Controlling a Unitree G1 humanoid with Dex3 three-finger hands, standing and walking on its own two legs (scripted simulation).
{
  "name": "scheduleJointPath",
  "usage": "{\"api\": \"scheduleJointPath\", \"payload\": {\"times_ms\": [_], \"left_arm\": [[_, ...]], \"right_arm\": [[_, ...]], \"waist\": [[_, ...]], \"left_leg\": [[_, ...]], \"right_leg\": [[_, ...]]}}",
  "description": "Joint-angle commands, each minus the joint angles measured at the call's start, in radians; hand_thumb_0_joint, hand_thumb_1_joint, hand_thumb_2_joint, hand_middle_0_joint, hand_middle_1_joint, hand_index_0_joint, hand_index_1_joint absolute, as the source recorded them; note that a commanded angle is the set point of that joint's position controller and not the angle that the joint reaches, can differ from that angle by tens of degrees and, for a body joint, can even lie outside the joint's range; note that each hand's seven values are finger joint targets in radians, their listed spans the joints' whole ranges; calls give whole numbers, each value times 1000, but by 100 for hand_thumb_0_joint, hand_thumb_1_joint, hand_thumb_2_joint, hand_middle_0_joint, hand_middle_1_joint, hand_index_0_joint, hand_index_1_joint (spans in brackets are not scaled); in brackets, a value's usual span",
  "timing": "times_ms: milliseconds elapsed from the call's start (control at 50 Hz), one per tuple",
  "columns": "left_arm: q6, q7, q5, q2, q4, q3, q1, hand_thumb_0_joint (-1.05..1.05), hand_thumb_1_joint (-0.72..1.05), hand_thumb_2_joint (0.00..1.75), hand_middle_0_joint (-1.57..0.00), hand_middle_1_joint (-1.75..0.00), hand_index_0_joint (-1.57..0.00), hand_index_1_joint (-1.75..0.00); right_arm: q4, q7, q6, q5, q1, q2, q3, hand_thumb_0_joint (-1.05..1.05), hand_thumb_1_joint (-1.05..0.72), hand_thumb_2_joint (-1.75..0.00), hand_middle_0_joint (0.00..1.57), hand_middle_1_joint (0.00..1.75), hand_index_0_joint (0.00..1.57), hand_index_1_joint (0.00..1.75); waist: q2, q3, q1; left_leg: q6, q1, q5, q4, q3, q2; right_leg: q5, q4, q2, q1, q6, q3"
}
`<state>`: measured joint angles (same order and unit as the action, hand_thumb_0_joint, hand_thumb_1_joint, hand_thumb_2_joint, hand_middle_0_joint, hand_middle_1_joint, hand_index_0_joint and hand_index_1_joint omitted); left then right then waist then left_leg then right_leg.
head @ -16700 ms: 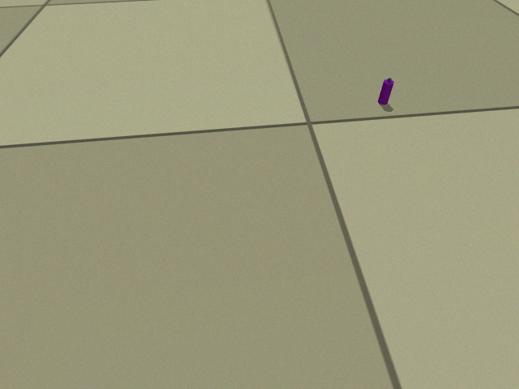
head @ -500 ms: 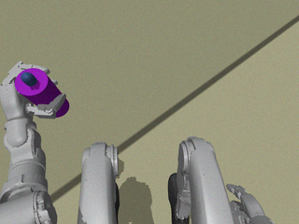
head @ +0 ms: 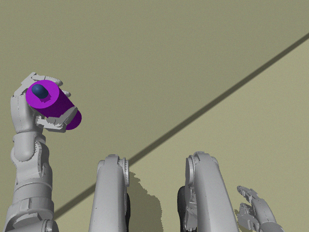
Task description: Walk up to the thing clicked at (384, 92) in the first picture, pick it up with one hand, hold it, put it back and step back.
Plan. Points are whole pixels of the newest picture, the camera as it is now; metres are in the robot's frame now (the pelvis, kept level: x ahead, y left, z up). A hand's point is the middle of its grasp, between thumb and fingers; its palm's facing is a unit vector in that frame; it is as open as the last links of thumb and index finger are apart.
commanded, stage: lift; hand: left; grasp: from the side
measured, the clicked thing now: (55, 106) +0.41 +0.25 -0.01
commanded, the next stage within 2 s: hold in 1.60 s
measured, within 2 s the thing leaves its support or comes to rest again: neither
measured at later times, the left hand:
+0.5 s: hand (15, 59) +0.40 +0.22 +0.18, palm faces +0.24 -0.97 -0.04, open 9.0 cm
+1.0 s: hand out of the picture +0.40 +0.20 +0.28, palm faces +0.22 -0.98 -0.04, open 9.0 cm
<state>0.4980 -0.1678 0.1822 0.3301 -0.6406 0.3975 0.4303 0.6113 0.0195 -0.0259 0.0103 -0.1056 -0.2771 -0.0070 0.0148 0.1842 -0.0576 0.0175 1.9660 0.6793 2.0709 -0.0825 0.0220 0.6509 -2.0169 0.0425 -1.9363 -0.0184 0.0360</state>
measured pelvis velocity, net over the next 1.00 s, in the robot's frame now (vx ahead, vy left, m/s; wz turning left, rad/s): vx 0.06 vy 0.01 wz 0.04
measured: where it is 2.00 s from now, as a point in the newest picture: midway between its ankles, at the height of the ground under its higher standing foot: (154, 227)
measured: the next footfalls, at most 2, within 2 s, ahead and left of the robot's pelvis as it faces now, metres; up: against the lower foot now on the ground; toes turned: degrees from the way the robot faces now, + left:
none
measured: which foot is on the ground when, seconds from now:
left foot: down 0.00-1.00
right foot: down 0.00-1.00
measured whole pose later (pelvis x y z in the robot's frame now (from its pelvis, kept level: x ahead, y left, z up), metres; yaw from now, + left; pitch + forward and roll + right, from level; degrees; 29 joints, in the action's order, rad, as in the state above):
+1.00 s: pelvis +0.06 +0.01 +0.24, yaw +2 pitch +17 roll -2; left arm 0.32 0.02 0.15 0.20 -0.30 0.17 0.10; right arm 0.61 -0.03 0.02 -0.01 -0.21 -0.22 0.00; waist 0.02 0.12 -0.02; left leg 0.01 0.97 0.54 1.21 -0.03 0.04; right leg 0.51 -1.16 0.03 -0.94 -0.02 0.04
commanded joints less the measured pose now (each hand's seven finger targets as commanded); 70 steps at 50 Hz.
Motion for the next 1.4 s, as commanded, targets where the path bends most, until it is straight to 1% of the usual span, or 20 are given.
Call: {"api": "scheduleJointPath", "payload": {"times_ms": [0,40,80,120,200,240,300,360,380,460,560,620,680,700,780,800,1040,1080,1100,1380], "left_arm": [[38,18,29,178,347,0,236,0,17,125,-128,-142,-131,-140],[11,38,30,212,360,43,181,0,19,126,-128,-142,-131,-140],[-10,47,28,164,387,-5,165,0,22,125,-126,-141,-130,-139],[-30,70,23,179,445,11,141,0,22,125,-126,-141,-129,-139],[-80,98,23,100,473,-66,51,0,21,125,-125,-140,-128,-138],[-89,115,23,125,576,-52,56,0,17,124,-125,-140,-128,-139],[-121,137,14,113,574,-63,-13,0,14,122,-124,-139,-127,-137],[-133,156,20,96,627,-66,-57,0,16,122,-122,-137,-126,-136],[-140,159,19,78,586,-80,-71,0,16,123,-123,-139,-127,-137],[-144,166,5,49,556,-114,-123,0,16,123,-124,-138,-127,-137],[-127,168,5,48,591,-121,-71,0,14,122,-126,-138,-129,-138],[-122,161,1,19,575,-166,-88,0,17,120,-125,-136,-128,-135],[-122,168,-20,43,524,-145,-115,0,15,120,-125,-136,-128,-135],[-114,166,-16,4,575,-186,-86,0,14,120,-125,-136,-128,-135],[-107,177,-17,21,556,-156,-115,0,16,120,-124,-134,-126,-134],[-105,174,-18,1,559,-178,-120,0,18,120,-125,-135,-127,-135],[-95,191,-25,-12,550,-183,-115,0,16,122,-126,-136,-128,-136],[-95,190,-30,-33,578,-216,-97,0,18,120,-124,-133,-125,-133],[-99,192,-29,-22,531,-187,-116,0,19,120,-124,-134,-125,-134],[-91,189,-28,-34,528,-200,-97,0,21,122,-123,-134,-124,-134]], "right_arm": [[-104,-24,38,-17,-68,-170,79,0,-91,-90,20,30,20,30],[-106,-32,42,-26,-74,-172,87,0,-91,-90,20,30,20,30],[-111,-35,44,-32,-70,-165,83,0,-90,-90,20,30,20,30],[-112,-40,41,-36,-73,-161,88,0,-90,-90,20,30,20,30],[-121,-48,46,-45,-72,-145,86,0,-90,-90,20,30,20,30],[-120,-51,51,-46,-76,-140,91,0,-91,-90,20,30,20,30],[-127,-57,56,-48,-77,-136,92,0,-90,-90,20,30,20,30],[-140,-61,58,-50,-76,-126,89,0,-90,-90,20,30,20,30],[-119,-62,58,-49,-91,-119,84,0,-90,-90,20,30,20,30],[-119,-66,67,-47,-95,-99,72,0,-90,-90,20,30,20,30],[-135,-68,83,-45,-80,-102,77,0,-90,-90,20,30,20,30],[-116,-66,91,-39,-103,-94,71,0,-90,-90,20,30,20,30],[-108,-64,90,-35,-111,-91,70,0,-91,-90,20,30,20,30],[-122,-60,93,-33,-103,-90,72,0,-90,-90,20,30,20,30],[-119,-59,91,-31,-108,-88,71,0,-91,-90,20,30,20,30],[-116,-59,93,-29,-107,-88,70,0,-91,-90,20,30,20,30],[-112,-60,89,-20,-123,-74,67,0,-91,-90,20,30,20,30],[-127,-62,88,-18,-122,-73,67,0,-90,-90,20,30,20,30],[-106,-64,86,-18,-135,-77,71,0,-91,-90,20,30,20,30],[-101,-60,75,-13,-123,-69,65,0,-90,-90,20,30,20,30]], "waist": [[86,576,-3],[78,587,15],[72,562,7],[111,585,27],[64,550,3],[76,569,26],[49,538,13],[42,524,29],[33,495,11],[32,414,8],[33,372,18],[55,341,13],[50,312,23],[52,315,20],[42,295,32],[46,290,28],[15,230,28],[15,264,21],[0,235,24],[-1,189,28]], "left_leg": [[-41,-464,-28,-366,29,-20],[-40,-507,-58,-389,27,-17],[-40,-534,-65,-424,20,-16],[-33,-623,-105,-463,14,-14],[-34,-682,-158,-513,14,-12],[-31,-736,-200,-548,18,-11],[-34,-784,-235,-597,19,-11],[-32,-852,-284,-658,18,-9],[-33,-861,-298,-668,16,-8],[-31,-925,-285,-754,17,-7],[-29,-1011,-274,-836,23,-7],[-25,-1069,-317,-878,29,-6],[-24,-1101,-333,-919,31,-5],[-23,-1113,-329,-935,29,-5],[-21,-1166,-329,-995,28,-4],[-19,-1185,-332,-1007,29,-4],[-21,-1268,-399,-1107,45,-6],[-21,-1296,-431,-1110,51,-7],[-21,-1301,-419,-1122,51,-6],[-18,-1381,-457,-1199,67,-8]], "right_leg": [[-57,329,-28,404,50,7],[-84,353,-29,440,49,4],[-98,377,-28,460,50,8],[-131,400,-25,483,53,5],[-180,478,-27,576,46,6],[-210,509,-28,635,47,5],[-246,568,-32,710,43,6],[-289,624,-36,800,40,10],[-307,637,-35,808,39,10],[-299,718,-41,871,38,10],[-288,806,-41,949,39,8],[-330,851,-41,992,37,6],[-343,889,-40,1039,38,6],[-340,898,-40,1051,38,9],[-340,945,-43,1106,37,15],[-343,954,-43,1106,37,15],[-413,1060,-48,1254,32,17],[-451,1074,-45,1293,28,11],[-438,1082,-48,1288,29,13],[-482,1160,-47,1386,26,9]]}}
